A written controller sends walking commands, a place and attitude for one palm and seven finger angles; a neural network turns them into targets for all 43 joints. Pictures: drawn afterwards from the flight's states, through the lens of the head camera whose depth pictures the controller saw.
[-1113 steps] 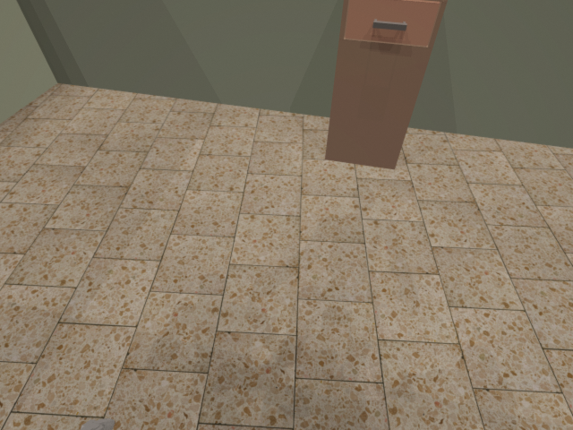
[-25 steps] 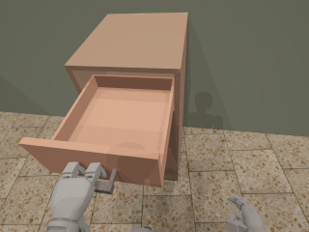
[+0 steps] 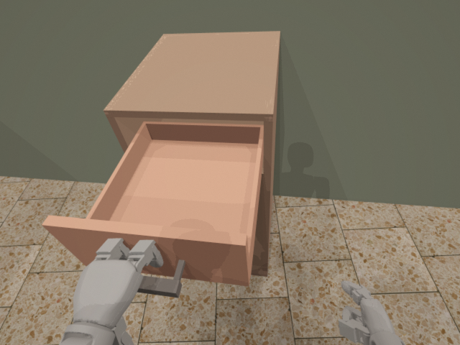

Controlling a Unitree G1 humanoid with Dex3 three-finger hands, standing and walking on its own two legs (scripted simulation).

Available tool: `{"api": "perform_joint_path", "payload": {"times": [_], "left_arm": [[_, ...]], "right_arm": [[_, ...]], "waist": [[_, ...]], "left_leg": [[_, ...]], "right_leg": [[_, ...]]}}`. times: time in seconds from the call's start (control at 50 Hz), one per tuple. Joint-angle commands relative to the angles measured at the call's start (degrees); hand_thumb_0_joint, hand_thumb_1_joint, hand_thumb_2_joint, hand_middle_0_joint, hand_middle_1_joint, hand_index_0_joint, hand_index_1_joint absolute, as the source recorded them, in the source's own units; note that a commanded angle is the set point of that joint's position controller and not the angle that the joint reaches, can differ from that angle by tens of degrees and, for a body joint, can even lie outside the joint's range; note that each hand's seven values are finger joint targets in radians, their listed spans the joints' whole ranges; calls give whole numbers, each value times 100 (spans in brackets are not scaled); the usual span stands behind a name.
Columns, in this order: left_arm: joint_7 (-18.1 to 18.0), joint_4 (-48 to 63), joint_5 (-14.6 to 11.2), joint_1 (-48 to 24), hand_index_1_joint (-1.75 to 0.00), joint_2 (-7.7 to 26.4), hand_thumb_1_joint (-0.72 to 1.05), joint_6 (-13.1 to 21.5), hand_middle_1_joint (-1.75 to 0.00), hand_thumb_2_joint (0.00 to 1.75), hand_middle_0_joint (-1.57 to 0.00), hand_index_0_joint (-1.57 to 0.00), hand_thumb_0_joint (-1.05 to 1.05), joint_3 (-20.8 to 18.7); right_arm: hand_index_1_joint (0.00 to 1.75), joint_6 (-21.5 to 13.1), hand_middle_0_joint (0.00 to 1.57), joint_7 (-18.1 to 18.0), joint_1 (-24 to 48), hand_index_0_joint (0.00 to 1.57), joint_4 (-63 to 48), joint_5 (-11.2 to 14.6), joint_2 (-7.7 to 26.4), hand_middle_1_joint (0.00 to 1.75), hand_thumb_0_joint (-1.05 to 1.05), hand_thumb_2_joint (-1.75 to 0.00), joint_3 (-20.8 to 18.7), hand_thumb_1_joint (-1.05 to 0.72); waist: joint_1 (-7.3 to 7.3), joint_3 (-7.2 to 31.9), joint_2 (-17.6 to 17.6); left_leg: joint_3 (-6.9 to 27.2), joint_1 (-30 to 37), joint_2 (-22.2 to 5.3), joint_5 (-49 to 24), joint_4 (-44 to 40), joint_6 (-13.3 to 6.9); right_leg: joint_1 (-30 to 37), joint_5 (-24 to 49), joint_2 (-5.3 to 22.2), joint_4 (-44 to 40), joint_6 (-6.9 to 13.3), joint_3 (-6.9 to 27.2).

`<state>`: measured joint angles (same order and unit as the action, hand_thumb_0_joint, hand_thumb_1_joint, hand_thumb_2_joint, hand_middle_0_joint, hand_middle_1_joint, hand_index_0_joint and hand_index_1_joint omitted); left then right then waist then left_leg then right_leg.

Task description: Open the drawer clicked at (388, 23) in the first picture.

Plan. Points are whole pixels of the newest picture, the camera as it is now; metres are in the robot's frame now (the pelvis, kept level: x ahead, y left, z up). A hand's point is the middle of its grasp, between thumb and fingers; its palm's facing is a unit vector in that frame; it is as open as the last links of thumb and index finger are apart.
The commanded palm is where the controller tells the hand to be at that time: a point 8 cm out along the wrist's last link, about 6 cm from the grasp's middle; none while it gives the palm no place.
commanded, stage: lift the hand off the handle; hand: left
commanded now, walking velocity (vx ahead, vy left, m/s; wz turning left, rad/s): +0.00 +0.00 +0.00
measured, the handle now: (146, 272) +0.23 +0.18 +0.02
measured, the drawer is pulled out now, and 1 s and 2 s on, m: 0.30 0.30 0.30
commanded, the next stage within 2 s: draw the hand back to the body in 0.76 s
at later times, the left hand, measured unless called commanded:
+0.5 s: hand (110, 262) +0.20 +0.19 +0.12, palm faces +0.13 -0.18 -0.97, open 13.4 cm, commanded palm +0.17 +0.19 +0.20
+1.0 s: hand (93, 252) +0.20 +0.20 +0.16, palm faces +0.11 -0.17 -0.98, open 13.8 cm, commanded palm +0.16 +0.20 +0.22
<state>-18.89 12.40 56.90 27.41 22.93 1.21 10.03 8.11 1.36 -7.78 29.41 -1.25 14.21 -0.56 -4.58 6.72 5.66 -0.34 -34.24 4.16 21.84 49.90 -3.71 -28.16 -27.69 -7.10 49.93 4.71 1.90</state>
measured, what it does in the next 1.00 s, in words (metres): stands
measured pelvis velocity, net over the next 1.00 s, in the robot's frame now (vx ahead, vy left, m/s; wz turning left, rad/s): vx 0.00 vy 0.01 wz -0.02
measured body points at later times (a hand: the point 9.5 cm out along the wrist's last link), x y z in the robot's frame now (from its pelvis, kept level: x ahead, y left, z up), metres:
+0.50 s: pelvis +0.00 +0.01 +0.02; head -0.01 -0.03 +0.47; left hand +0.19 +0.20 +0.18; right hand +0.23 -0.18 -0.07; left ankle +0.03 +0.08 -0.69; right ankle -0.03 -0.08 -0.69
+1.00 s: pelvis +0.00 +0.01 +0.03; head -0.02 -0.04 +0.48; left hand +0.19 +0.21 +0.21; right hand +0.22 -0.19 -0.05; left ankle +0.03 +0.08 -0.69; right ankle -0.03 -0.08 -0.69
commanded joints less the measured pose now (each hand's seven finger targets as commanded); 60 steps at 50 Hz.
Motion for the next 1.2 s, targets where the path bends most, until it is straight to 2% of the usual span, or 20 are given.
{"api": "perform_joint_path", "payload": {"times": [0.0,0.02,0.06,0.08,0.3,0.34,0.42,0.44,0.52,0.54,0.62,0.64,0.68,0.86,0.88,0.92,0.98,1.02,1.04,1.18], "left_arm": [[-396,2201,-98,-1154,-120,777,-50,69,-120,30,-30,-30,0,-926],[-376,2237,-144,-1064,-120,882,-50,43,-120,30,-30,-30,0,-1076],[-265,2286,-163,-1039,-120,645,-50,8,-120,30,-30,-30,0,-802],[-229,2345,-131,-1097,-120,816,-50,-23,-120,30,-30,-30,0,-960],[333,2915,-232,-1420,-120,745,-50,-323,-120,30,-30,-30,0,-690],[419,2965,-280,-1297,-120,973,-50,-367,-120,30,-30,-30,0,-920],[628,3087,-365,-1656,-120,811,-50,-436,-120,30,-30,-30,0,-747],[673,3093,-289,-1579,-120,849,-50,-481,-120,30,-30,-30,0,-734],[1007,2600,-406,-1409,-120,763,-50,-915,-120,30,-30,-30,0,-670],[1139,2544,-368,-1335,-120,649,-50,-1026,-120,30,-30,-30,0,-461],[1408,2845,-642,-1410,-120,925,-50,-1204,-120,30,-30,-30,0,-690],[1469,2940,-561,-1275,-120,792,-50,-1217,-120,30,-30,-30,0,-541],[1516,2825,-573,-1124,-120,906,-50,-1185,-120,30,-30,-30,0,-675],[1355,3030,-508,-1269,-120,1283,-50,-974,-120,30,-30,-30,0,-1191],[1376,2997,-560,-1128,-120,1146,-50,-927,-120,30,-30,-30,0,-1047],[1368,3158,-707,-1129,-120,1321,-50,-886,-120,30,-30,-30,0,-1297],[1442,2933,-691,-914,-120,1293,-50,-827,-120,30,-30,-30,0,-1259],[1437,3045,-808,-956,-120,1601,-50,-818,-120,30,-30,-30,0,-1613],[1472,3063,-757,-879,-120,1457,-50,-799,-120,30,-30,-30,0,-1437],[1424,3152,-960,-130,-120,1641,-50,-601,-120,30,-30,-30,0,-1850]], "right_arm": [[30,-294,20,-23,855,20,-1025,22,418,30,0,-90,-129,-90],[30,-298,20,-10,879,20,-1036,52,425,30,0,-90,-106,-90],[30,-288,20,28,889,20,-1026,62,403,30,0,-90,-108,-90],[30,-269,20,37,908,20,-1033,55,425,30,0,-90,-110,-90],[30,-235,20,45,1001,20,-1071,137,385,30,0,-90,-19,-90],[30,-259,20,41,1027,20,-1097,163,379,30,0,-90,46,-90],[30,-237,20,53,1236,20,-1091,235,357,30,0,-90,91,-90],[30,-237,20,72,1079,20,-1071,186,354,30,0,-90,81,-90],[30,-76,20,181,1429,20,-1034,339,348,30,0,-90,137,-90],[30,-39,20,220,1292,20,-1022,308,326,30,0,-90,159,-90],[30,63,20,260,1592,20,-1149,418,411,30,0,-90,206,-90],[30,73,20,286,1453,20,-1177,387,377,30,0,-90,229,-90],[30,113,20,280,1396,20,-1152,369,406,30,0,-90,215,-90],[30,44,20,169,1340,20,-1151,310,472,30,0,-90,195,-90],[30,36,20,149,1308,20,-1164,289,483,30,0,-90,182,-90],[30,-14,20,116,1425,20,-1202,349,534,30,0,-90,184,-90],[30,-13,20,69,1241,20,-1120,289,536,30,0,-90,150,-90],[30,-48,20,38,1426,20,-1159,353,592,30,0,-90,187,-90],[30,-43,20,43,1245,20,-1173,296,548,30,0,-90,197,-90],[30,-56,20,-18,1082,20,-1229,290,662,30,0,-90,127,-90]], "waist": [[100,1012,-303],[70,1034,-323],[120,784,-299],[52,872,-296],[28,655,-279],[-62,724,-279],[13,405,-142],[-71,643,-142],[-75,272,-314],[-111,369,-395],[-121,257,-419],[-172,326,-384],[-151,196,-574],[-114,164,-422],[-107,117,-306],[-82,198,-366],[-81,83,-417],[-77,111,-254],[-99,178,-358],[-121,176,-381]], "left_leg": [[371,1792,-193,-1327,-599,42],[404,1854,-217,-1438,-638,45],[394,1829,-244,-1329,-713,54],[385,1920,-265,-1367,-712,72],[416,2246,-408,-1207,-1166,85],[383,2288,-422,-1291,-1211,81],[470,2332,-441,-1201,-1399,88],[401,2411,-464,-1301,-1389,103],[450,2257,-489,-1361,-1720,138],[379,2237,-491,-1461,-1769,130],[377,2237,-541,-1554,-1964,132],[321,2289,-554,-1625,-1957,127],[277,2274,-559,-1631,-1989,131],[248,2440,-506,-1400,-1811,116],[243,2453,-462,-1412,-1817,95],[266,2490,-459,-1393,-1775,98],[249,2467,-413,-1540,-1773,87],[274,2487,-417,-1500,-1792,88],[257,2447,-412,-1549,-1781,80],[219,2392,-407,-1725,-1681,101]], "right_leg": [[-553,1428,365,-1226,-52,539],[-489,1532,362,-1240,-34,555],[-550,1341,380,-1284,-63,456],[-566,1267,361,-1335,-48,552],[-277,923,404,-1641,-85,378],[-139,1004,427,-1703,-85,396],[-88,965,412,-1812,-60,336],[-2,955,429,-1782,-72,331],[379,1157,397,-1891,-76,250],[499,1196,435,-1881,-124,151],[850,1411,417,-1977,-156,171],[833,1351,451,-1987,-178,123],[866,1363,417,-2108,-198,181],[657,1041,455,-2431,-135,596],[690,1129,470,-2463,-148,523],[752,1293,486,-2482,-144,623],[735,1490,506,-2516,-176,599],[815,1628,504,-2543,-163,668],[857,1647,559,-2498,-188,545],[811,2037,548,-2440,-227,537]]}}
